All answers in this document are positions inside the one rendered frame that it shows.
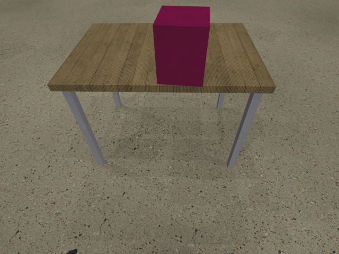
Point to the table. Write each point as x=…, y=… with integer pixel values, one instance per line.
x=120, y=57

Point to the carton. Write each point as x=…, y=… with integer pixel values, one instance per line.
x=181, y=36

